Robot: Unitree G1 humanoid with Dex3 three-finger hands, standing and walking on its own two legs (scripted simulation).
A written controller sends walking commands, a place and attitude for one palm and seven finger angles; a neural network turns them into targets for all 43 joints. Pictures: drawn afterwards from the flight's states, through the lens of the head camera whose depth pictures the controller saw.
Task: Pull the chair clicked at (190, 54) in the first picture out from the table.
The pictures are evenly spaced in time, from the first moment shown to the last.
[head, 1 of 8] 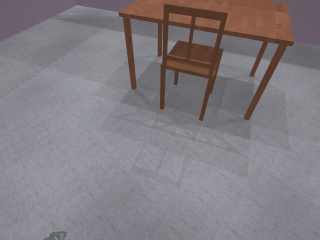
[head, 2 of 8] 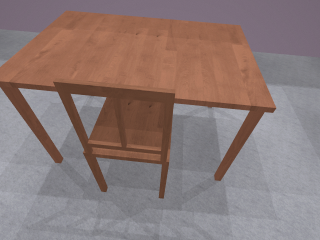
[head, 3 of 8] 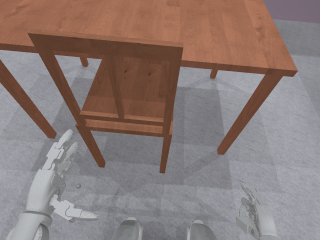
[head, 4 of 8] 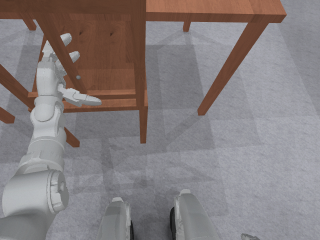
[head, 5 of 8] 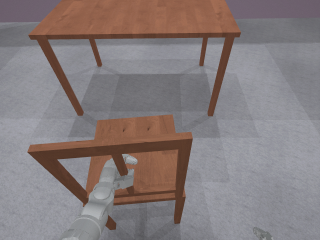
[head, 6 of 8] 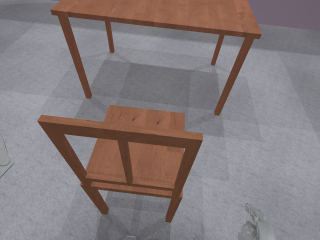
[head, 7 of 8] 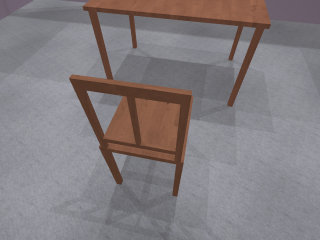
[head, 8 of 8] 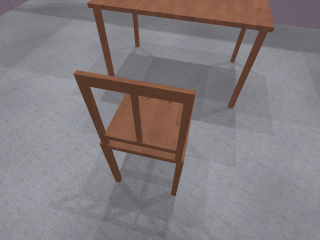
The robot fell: no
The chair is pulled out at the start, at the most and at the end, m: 0.00 0.72 0.71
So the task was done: yes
